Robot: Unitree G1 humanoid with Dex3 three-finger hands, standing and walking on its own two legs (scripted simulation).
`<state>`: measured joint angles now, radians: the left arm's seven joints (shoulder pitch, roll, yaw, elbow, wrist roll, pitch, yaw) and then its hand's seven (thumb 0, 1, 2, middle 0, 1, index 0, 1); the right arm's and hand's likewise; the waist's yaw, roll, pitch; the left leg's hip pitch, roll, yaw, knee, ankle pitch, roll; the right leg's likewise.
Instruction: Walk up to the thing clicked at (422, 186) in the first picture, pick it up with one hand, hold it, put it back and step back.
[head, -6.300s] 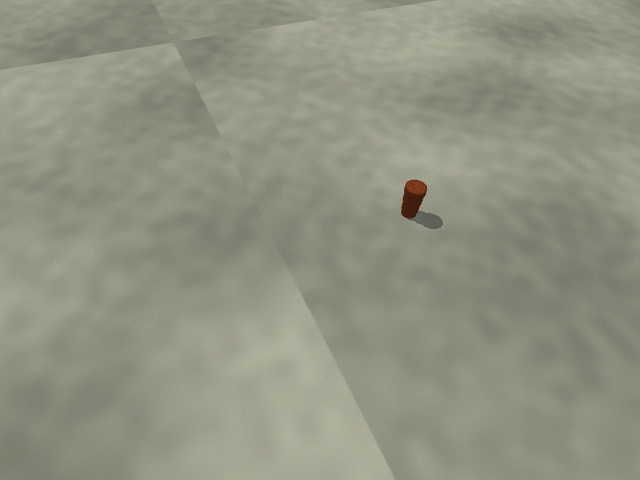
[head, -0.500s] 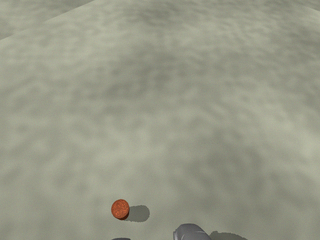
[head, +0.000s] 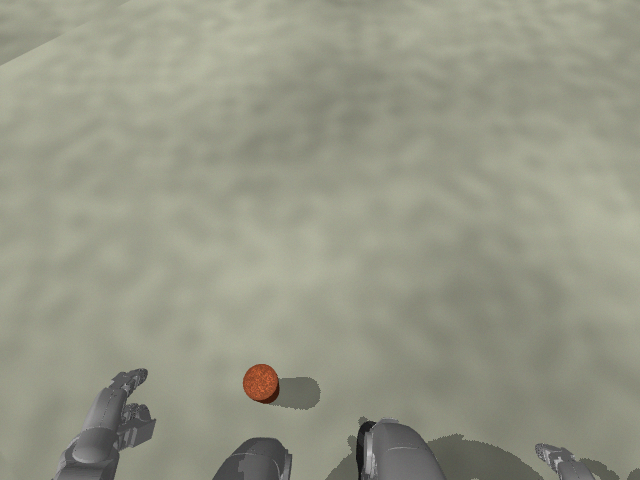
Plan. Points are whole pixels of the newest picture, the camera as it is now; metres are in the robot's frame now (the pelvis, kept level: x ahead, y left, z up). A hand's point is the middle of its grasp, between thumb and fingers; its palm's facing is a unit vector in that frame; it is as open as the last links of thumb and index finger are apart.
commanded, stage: walk up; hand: left
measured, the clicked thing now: (264, 386) +0.31 +0.17 -0.68
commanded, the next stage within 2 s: none
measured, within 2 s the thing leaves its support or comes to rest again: neither
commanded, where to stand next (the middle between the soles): -0.03 -0.01 m, yaw -4 degrees
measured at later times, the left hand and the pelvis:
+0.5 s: hand out of the picture -0.02 +0.27 -0.13, palm faces -0.06 -0.91 -0.41, open 7.4 cm; pelvis -0.05 +0.00 +0.01, yaw -3 degrees
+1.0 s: hand out of the picture +0.04 +0.28 -0.16, palm faces -0.10 -0.94 -0.32, open 7.3 cm; pelvis -0.04 +0.03 +0.01, yaw -5 degrees
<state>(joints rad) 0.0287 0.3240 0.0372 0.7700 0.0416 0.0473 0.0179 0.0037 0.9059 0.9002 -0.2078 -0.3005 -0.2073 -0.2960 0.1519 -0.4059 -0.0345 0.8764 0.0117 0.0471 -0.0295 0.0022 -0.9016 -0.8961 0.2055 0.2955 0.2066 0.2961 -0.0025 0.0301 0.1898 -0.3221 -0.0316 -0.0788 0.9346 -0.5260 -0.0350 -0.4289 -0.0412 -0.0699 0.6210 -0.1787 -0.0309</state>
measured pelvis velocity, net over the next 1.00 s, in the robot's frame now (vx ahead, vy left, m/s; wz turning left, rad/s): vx -0.04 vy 0.03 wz -0.09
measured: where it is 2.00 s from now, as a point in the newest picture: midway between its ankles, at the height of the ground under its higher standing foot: outside the picture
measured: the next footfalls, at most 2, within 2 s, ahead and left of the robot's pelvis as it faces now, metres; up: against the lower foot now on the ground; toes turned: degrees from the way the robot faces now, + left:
left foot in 0.06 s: +0.00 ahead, +0.12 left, +0.00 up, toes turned -2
right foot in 0.40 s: -0.05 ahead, -0.13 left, +0.00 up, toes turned -3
